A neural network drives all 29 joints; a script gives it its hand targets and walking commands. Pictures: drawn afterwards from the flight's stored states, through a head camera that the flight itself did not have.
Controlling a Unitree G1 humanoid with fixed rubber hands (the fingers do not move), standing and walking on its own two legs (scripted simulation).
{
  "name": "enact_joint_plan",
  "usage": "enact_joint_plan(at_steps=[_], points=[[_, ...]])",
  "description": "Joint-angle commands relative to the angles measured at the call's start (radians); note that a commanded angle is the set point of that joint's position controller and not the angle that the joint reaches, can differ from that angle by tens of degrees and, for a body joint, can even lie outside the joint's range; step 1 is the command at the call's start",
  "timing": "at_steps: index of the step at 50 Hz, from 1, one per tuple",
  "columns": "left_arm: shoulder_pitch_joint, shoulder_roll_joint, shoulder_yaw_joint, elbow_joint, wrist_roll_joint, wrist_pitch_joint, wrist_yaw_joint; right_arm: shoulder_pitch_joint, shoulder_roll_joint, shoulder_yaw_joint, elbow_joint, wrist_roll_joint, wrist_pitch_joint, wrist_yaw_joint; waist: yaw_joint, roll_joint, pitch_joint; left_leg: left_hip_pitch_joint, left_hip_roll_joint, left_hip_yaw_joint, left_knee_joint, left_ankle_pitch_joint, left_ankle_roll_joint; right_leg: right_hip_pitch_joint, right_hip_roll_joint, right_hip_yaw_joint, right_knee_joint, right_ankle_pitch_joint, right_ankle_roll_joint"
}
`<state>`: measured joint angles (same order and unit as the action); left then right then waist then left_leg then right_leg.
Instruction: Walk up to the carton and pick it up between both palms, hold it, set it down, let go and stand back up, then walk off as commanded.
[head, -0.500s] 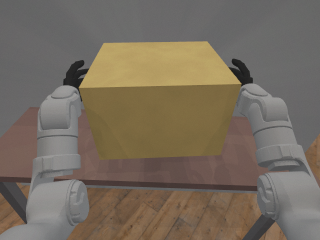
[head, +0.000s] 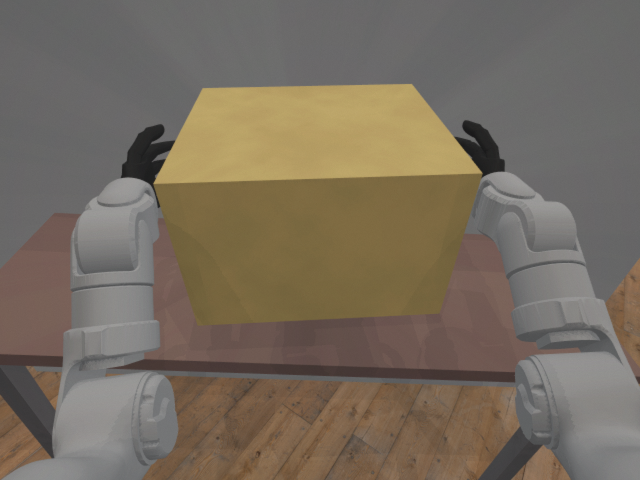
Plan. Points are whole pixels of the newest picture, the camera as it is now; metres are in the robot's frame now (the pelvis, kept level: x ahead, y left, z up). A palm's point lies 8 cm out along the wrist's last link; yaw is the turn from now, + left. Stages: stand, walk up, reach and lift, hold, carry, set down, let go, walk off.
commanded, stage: hold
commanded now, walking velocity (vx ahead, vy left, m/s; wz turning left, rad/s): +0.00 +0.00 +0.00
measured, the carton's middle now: (314, 194) +0.43 +0.00 +0.21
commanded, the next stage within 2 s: none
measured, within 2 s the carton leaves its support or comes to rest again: neither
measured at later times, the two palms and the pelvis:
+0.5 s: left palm (146, 181) +0.36 +0.20 +0.25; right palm (485, 182) +0.37 -0.20 +0.26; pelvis +0.00 +0.00 +0.00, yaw +0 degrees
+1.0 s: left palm (143, 189) +0.36 +0.20 +0.25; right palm (486, 185) +0.37 -0.20 +0.26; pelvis +0.00 +0.00 +0.00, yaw +0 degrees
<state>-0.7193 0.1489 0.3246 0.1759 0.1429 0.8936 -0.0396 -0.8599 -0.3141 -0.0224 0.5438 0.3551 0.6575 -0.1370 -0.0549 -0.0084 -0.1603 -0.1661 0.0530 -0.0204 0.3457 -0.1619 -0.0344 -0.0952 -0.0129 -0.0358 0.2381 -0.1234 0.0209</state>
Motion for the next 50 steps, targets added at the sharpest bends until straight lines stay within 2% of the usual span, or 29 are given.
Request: enact_joint_plan(at_steps=[1, 3, 5, 8, 9, 15, 25, 30, 33, 35, 39, 42, 45, 47, 50], points=[[-0.834, -0.483, -0.444, -0.195, -0.219, -0.104, -0.150, -0.831, 0.575, 0.245, -0.323, 0.172, -0.065, 0.183, -0.005, 0.065, -0.368, 0.068, -0.093, -0.004, -0.036, 0.198, -0.010, 0.144, 0.086, 0.040, 0.022, 0.179, -0.021], [-0.844, -0.500, -0.463, -0.216, -0.240, -0.112, -0.144, -0.853, 0.591, 0.258, -0.361, 0.175, -0.076, 0.186, -0.001, 0.058, -0.414, 0.075, -0.091, -0.003, -0.031, 0.219, -0.009, 0.153, 0.089, 0.045, 0.025, 0.207, -0.023], [-0.845, -0.500, -0.463, -0.181, -0.245, -0.114, -0.143, -0.870, 0.589, 0.253, -0.352, 0.168, -0.080, 0.188, 0.002, 0.053, -0.427, 0.067, -0.091, -0.003, -0.031, 0.201, -0.007, 0.151, 0.088, 0.046, 0.025, 0.194, -0.023], [-0.868, -0.500, -0.461, -0.196, -0.244, -0.120, -0.138, -0.852, 0.591, 0.244, -0.321, 0.165, -0.078, 0.190, -0.008, 0.061, -0.422, 0.068, -0.090, -0.004, -0.035, 0.189, -0.007, 0.138, 0.087, 0.045, 0.025, 0.184, -0.022], [-0.862, -0.491, -0.442, -0.160, -0.233, -0.118, -0.141, -0.863, 0.596, 0.241, -0.304, 0.159, -0.078, 0.189, 0.002, 0.048, -0.401, 0.055, -0.092, -0.001, -0.039, 0.165, 0.000, 0.139, 0.082, 0.049, 0.021, 0.160, -0.020], [-0.855, -0.471, -0.392, -0.083, -0.212, -0.122, -0.157, -0.886, 0.606, 0.234, -0.268, 0.138, -0.077, 0.187, 0.010, 0.005, -0.368, 0.018, -0.098, 0.006, -0.055, 0.116, 0.017, 0.150, 0.071, 0.055, 0.011, 0.127, -0.012], [-0.854, -0.485, -0.423, -0.152, -0.243, -0.130, -0.157, -0.880, 0.626, 0.270, -0.348, 0.181, -0.080, 0.170, -0.002, 0.021, -0.437, 0.061, -0.107, 0.003, -0.019, 0.239, 0.008, 0.199, 0.080, 0.058, 0.029, 0.268, -0.006], [-0.813, -0.480, -0.415, -0.160, -0.225, -0.118, -0.161, -0.840, 0.604, 0.267, -0.346, 0.187, -0.069, 0.162, -0.004, 0.021, -0.391, 0.079, -0.102, 0.001, -0.021, 0.258, 0.000, 0.183, 0.089, 0.049, 0.028, 0.266, -0.007], [-0.804, -0.482, -0.428, -0.190, -0.224, -0.111, -0.159, -0.826, 0.590, 0.274, -0.352, 0.197, -0.068, 0.162, -0.002, 0.039, -0.387, 0.097, -0.103, -0.001, -0.013, 0.296, -0.008, 0.180, 0.091, 0.048, 0.029, 0.289, -0.011], [-0.825, -0.483, -0.454, -0.245, -0.233, -0.112, -0.156, -0.814, 0.585, 0.271, -0.363, 0.201, -0.065, 0.163, -0.017, 0.061, -0.406, 0.111, -0.098, -0.003, -0.006, 0.320, -0.018, 0.186, 0.095, 0.043, 0.036, 0.306, -0.015], [-0.807, -0.487, -0.466, -0.249, -0.237, -0.105, -0.149, -0.807, 0.574, 0.274, -0.382, 0.204, -0.065, 0.167, -0.010, 0.065, -0.403, 0.107, -0.095, -0.006, -0.008, 0.313, -0.020, 0.178, 0.096, 0.043, 0.031, 0.286, -0.020], [-0.815, -0.496, -0.477, -0.265, -0.238, -0.103, -0.145, -0.814, 0.569, 0.266, -0.387, 0.202, -0.070, 0.172, -0.017, 0.079, -0.409, 0.113, -0.093, -0.007, -0.005, 0.316, -0.027, 0.172, 0.097, 0.041, 0.031, 0.280, -0.026], [-0.797, -0.485, -0.465, -0.237, -0.228, -0.099, -0.145, -0.821, 0.564, 0.270, -0.386, 0.197, -0.070, 0.176, -0.005, 0.063, -0.392, 0.101, -0.094, -0.001, -0.017, 0.287, -0.021, 0.170, 0.093, 0.044, 0.026, 0.257, -0.021], [-0.812, -0.484, -0.464, -0.237, -0.228, -0.100, -0.147, -0.812, 0.563, 0.253, -0.362, 0.184, -0.067, 0.175, -0.018, 0.069, -0.387, 0.095, -0.094, -0.001, -0.021, 0.259, -0.021, 0.165, 0.091, 0.045, 0.022, 0.242, -0.022], [-0.818, -0.481, -0.449, -0.216, -0.225, -0.105, -0.146, -0.838, 0.580, 0.262, -0.361, 0.180, -0.072, 0.181, 0.000, 0.046, -0.396, 0.075, -0.094, -0.001, -0.029, 0.225, -0.009, 0.162, 0.089, 0.047, 0.022, 0.214, -0.020]])
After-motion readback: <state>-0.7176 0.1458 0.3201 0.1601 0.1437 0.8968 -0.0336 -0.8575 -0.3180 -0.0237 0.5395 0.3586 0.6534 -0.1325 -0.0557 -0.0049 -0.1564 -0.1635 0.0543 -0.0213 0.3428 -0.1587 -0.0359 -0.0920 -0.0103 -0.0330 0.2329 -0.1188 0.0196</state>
